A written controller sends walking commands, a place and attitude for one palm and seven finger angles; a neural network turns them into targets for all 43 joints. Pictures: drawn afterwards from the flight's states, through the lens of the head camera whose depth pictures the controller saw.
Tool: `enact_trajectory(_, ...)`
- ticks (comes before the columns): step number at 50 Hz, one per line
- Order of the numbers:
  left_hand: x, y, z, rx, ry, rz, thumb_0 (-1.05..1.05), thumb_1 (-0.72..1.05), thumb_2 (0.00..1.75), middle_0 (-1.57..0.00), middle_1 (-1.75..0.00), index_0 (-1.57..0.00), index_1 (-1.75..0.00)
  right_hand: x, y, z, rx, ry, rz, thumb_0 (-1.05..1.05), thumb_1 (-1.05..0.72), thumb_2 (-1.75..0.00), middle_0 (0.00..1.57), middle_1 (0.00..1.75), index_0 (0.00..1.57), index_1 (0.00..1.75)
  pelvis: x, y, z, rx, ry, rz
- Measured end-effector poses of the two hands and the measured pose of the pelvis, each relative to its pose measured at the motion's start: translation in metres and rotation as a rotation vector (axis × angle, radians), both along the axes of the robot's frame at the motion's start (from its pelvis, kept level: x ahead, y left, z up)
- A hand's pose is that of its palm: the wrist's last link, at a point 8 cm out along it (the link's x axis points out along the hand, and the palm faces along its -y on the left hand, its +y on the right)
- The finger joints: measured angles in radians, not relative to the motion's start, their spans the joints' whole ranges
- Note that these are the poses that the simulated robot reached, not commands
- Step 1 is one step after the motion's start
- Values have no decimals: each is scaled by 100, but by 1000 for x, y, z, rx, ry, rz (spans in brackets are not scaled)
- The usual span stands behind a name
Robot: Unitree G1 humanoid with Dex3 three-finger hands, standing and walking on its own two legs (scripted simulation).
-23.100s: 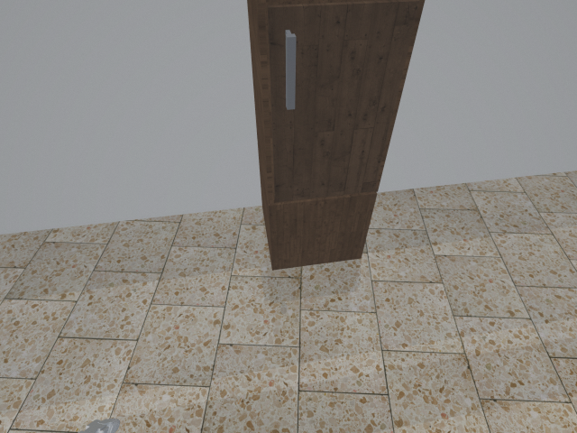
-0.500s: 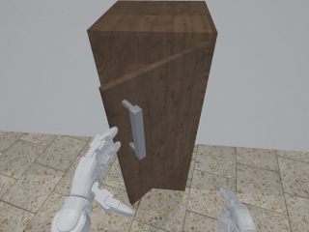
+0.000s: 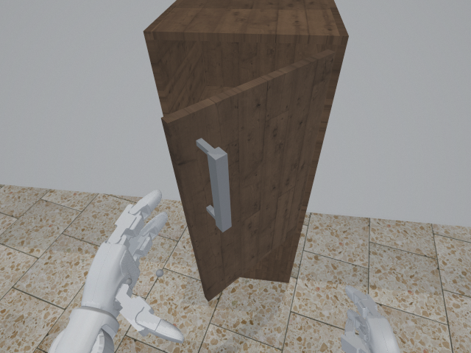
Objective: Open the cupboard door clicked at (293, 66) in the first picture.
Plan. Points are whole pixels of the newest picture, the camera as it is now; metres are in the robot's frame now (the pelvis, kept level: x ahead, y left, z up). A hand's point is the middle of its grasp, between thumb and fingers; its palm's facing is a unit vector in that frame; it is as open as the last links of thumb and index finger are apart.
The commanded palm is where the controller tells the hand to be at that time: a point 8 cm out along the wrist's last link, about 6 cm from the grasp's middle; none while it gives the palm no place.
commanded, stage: draw the hand back to the body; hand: left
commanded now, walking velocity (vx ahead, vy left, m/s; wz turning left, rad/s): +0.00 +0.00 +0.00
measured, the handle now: (213, 187) +0.35 +0.07 +0.13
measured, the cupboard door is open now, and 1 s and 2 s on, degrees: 47 47 47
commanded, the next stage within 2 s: step back with the hand held close in 1.48 s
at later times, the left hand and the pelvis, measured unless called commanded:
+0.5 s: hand (99, 263) +0.19 +0.20 +0.15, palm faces +0.11 -0.97 -0.21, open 15.8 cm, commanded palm +0.16 +0.25 +0.16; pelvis +0.00 +0.02 +0.01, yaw +0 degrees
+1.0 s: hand (52, 233) +0.22 +0.26 +0.17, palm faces +0.37 -0.84 -0.39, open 10.3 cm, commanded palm +0.17 +0.31 +0.19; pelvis +0.02 +0.02 +0.02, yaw -2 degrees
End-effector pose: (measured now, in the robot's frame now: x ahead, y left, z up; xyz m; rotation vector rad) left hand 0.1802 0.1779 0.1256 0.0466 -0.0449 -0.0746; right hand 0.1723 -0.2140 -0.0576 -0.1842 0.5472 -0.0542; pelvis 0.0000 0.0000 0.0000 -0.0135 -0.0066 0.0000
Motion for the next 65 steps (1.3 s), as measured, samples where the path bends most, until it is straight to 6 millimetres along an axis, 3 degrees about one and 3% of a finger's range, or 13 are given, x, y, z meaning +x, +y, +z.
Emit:
enact_trajectory(7,5,18,11,28,-10,12,-2,-50,30,-15,-30,-15,-30,-4,7,1,16,-8,-14,2,-90,-90,20,30,21,30,0,4,2,0,-5,-10)
enact_trajectory(21,-10,56,21,31,-3,45,-2,-47,31,-15,-30,-15,-30,10,17,15,-11,-59,11,2,-90,-90,21,30,21,30,3,14,6,-9,-25,-2)
enact_trajectory(24,-13,65,30,141,-37,142,-2,-42,33,-16,-30,-15,-30,13,20,19,-30,-61,15,2,-90,-90,21,30,21,30,2,16,8,-11,-38,-7)
enact_trajectory(33,-16,89,33,252,-45,334,-1,-16,44,-17,-30,-16,-31,9,29,15,-46,23,19,2,-90,-90,21,30,21,30,3,21,17,-9,-54,-18)
enact_trajectory(40,-9,103,49,318,-89,384,-1,7,55,-18,-30,-17,-31,5,29,6,-38,87,5,2,-90,-90,21,30,21,30,10,24,22,-3,-61,-26)
enact_trajectory(57,1,136,66,394,-116,509,0,66,80,-20,-30,-20,-31,18,6,8,-54,121,-47,2,-90,-90,21,30,21,30,24,18,25,-1,-62,-38)
enact_trajectory(65,4,129,62,367,-97,513,1,83,87,-20,-30,-20,-31,23,1,8,-54,117,-44,2,-90,-90,21,30,21,30,24,15,26,0,-60,-37)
